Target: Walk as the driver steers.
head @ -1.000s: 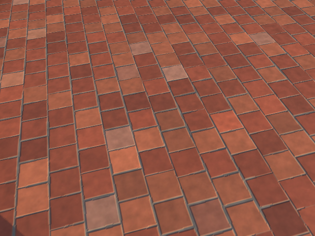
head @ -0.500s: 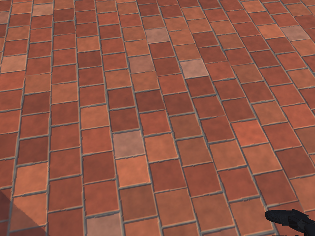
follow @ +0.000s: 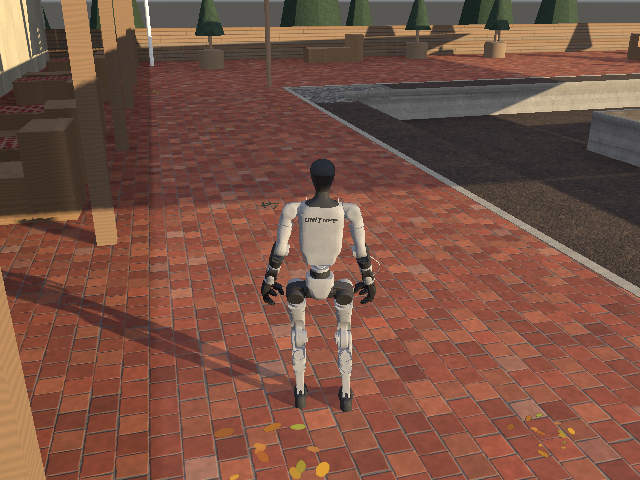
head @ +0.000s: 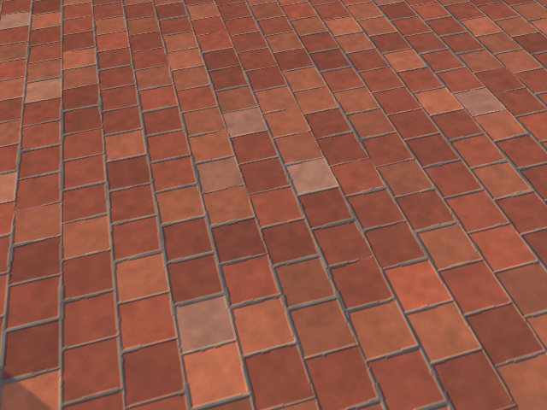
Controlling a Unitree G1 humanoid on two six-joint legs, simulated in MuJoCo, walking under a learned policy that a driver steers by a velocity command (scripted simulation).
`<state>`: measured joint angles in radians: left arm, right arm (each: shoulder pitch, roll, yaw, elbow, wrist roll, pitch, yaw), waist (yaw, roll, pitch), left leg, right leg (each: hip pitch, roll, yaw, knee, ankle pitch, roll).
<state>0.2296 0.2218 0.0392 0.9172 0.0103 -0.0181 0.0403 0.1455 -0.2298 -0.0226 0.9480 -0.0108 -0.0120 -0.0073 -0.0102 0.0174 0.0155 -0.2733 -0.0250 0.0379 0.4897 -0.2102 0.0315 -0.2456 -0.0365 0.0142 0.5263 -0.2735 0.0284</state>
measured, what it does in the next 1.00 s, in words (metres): walks ahead, turning left: right foot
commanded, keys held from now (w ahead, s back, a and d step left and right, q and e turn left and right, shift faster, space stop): q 0.42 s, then no key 0.26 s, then w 0.32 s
